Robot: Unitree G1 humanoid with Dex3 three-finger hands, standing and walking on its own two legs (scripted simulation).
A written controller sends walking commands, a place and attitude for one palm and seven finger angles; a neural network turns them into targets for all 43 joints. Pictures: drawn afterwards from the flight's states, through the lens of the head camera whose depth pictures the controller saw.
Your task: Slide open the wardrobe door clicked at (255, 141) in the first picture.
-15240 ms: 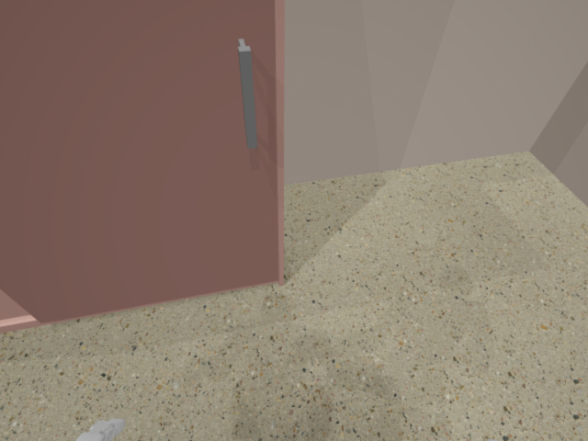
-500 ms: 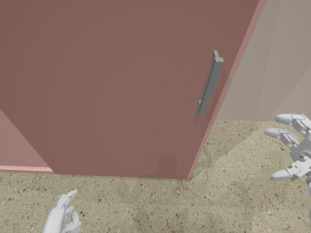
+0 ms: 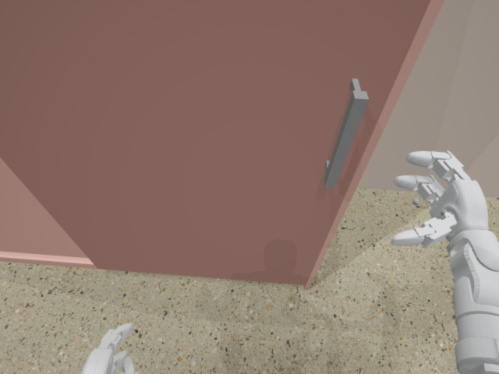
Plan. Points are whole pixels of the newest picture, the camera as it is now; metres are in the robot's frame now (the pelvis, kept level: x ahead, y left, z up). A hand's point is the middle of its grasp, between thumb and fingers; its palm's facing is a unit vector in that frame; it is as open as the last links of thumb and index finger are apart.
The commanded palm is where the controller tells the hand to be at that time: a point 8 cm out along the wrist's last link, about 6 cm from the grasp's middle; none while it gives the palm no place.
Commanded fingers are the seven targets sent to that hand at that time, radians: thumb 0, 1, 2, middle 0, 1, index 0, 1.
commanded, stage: move the hooked fingers beside the handle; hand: right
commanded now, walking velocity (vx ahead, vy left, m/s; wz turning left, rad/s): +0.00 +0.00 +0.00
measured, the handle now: (341, 138) +0.52 -0.12 +0.10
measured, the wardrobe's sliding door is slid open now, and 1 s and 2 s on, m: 0.00 0.00 0.00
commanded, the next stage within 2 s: feel for the door with the fingertips in 1.52 s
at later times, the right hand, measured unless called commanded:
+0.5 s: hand (390, 174) +0.43 -0.19 +0.10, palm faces +0.00 +1.00 +0.01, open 14.0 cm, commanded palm +0.41 -0.25 +0.11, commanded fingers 0.00 0.50 -0.30 0.30 1.20 0.30 1.20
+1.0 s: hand (382, 158) +0.47 -0.19 +0.10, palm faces +0.01 +1.00 +0.00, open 14.0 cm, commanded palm +0.44 -0.24 +0.10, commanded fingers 0.00 0.50 -0.30 0.30 1.20 0.30 1.20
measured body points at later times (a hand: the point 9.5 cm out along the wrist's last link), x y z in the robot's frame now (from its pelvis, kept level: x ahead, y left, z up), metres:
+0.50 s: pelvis +0.00 +0.01 -0.01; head +0.04 +0.01 +0.44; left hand +0.08 +0.28 -0.11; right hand +0.42 -0.25 +0.10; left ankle -0.04 +0.11 -0.72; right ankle +0.04 -0.10 -0.72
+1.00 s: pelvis +0.01 +0.01 -0.01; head +0.08 +0.01 +0.43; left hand +0.02 +0.28 -0.13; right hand +0.47 -0.24 +0.10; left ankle -0.04 +0.11 -0.72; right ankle +0.04 -0.10 -0.72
